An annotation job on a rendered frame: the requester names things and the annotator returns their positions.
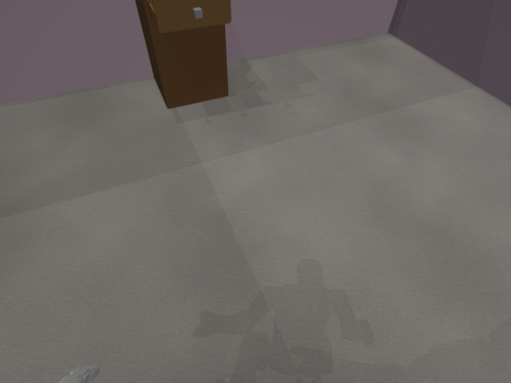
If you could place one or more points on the cabinet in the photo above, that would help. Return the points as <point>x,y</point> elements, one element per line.
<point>189,66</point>

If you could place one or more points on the robot left hand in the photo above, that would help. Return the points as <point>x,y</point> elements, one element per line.
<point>81,374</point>

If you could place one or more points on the drawer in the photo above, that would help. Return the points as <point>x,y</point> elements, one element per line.
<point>175,15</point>

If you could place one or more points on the handle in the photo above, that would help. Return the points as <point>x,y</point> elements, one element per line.
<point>197,12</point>

